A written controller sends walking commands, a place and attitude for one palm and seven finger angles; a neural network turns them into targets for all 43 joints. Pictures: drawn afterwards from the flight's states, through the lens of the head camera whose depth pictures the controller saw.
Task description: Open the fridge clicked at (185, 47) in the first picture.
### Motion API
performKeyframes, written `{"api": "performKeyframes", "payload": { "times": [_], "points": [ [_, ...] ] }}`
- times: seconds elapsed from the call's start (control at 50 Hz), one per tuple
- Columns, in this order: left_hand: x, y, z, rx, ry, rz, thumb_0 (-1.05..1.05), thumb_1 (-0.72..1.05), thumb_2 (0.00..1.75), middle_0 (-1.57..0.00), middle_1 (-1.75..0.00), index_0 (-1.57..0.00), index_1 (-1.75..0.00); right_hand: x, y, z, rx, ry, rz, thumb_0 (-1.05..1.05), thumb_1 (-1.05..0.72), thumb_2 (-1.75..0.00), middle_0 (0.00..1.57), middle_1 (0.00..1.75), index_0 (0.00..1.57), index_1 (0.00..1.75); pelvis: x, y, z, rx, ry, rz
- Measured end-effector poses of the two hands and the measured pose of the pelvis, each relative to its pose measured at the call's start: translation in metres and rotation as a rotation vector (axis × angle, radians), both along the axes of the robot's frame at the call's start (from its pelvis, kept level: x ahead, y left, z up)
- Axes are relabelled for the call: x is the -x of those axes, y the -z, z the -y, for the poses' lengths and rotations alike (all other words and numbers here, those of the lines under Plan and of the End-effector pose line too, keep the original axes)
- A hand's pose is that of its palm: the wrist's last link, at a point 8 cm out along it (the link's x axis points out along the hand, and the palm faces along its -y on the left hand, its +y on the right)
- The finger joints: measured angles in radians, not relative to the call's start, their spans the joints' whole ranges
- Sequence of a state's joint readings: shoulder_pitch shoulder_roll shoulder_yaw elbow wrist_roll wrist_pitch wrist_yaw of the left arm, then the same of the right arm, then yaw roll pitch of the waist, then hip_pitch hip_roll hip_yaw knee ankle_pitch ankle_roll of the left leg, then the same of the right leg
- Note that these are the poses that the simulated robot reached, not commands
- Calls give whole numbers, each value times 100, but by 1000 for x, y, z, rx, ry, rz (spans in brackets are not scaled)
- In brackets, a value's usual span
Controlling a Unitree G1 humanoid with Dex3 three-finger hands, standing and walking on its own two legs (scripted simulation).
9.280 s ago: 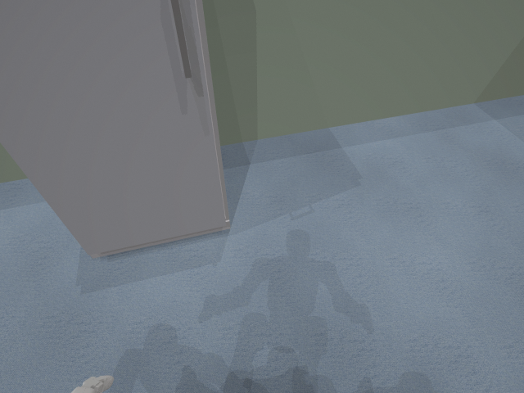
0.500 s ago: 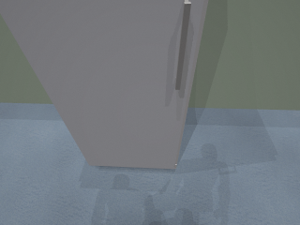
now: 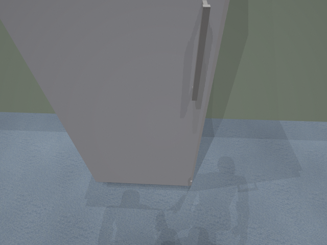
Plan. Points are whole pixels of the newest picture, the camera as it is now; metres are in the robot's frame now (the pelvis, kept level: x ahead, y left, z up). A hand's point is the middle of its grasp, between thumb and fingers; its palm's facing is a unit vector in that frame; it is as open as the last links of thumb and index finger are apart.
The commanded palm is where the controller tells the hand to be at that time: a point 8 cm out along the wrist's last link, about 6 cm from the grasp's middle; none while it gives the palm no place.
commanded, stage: look again from close up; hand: right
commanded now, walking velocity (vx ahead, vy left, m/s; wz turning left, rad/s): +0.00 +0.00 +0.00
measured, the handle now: (198, 57) +0.55 -0.07 +0.20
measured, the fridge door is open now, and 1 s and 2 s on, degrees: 0 0 0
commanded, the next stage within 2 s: shuffle to correct the standing spot in 1.42 s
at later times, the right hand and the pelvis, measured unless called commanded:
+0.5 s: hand out of the picture +0.00 -0.17 -0.18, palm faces +0.01 +0.98 -0.18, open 7.4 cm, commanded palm none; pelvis +0.01 +0.00 +0.00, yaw +0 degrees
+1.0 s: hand out of the picture +0.01 -0.17 -0.18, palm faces +0.01 +0.98 -0.18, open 7.4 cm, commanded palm none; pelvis +0.01 +0.00 +0.00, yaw +1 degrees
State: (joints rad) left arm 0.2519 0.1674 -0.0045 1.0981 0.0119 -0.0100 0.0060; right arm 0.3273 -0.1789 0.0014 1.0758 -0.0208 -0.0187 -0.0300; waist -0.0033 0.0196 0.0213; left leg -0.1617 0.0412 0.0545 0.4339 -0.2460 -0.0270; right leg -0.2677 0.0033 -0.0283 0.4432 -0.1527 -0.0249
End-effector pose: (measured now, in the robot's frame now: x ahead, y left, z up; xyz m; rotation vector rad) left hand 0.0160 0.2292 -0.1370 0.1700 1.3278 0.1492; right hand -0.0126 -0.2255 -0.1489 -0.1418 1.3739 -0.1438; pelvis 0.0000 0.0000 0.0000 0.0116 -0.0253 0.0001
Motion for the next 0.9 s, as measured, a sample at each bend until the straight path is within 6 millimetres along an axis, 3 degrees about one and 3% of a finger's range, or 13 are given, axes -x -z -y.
{"api": "performKeyframes", "payload": {
  "times": [0.9],
  "points": [
    [-4,0,2,2,-15,-22,1,91,90,-20,-30,-20,-30,-11,0,-3,-8,-7,-22,1,-91,-90,20,30,20,30,-13,-2,0,4,-11,1]
  ]
}}
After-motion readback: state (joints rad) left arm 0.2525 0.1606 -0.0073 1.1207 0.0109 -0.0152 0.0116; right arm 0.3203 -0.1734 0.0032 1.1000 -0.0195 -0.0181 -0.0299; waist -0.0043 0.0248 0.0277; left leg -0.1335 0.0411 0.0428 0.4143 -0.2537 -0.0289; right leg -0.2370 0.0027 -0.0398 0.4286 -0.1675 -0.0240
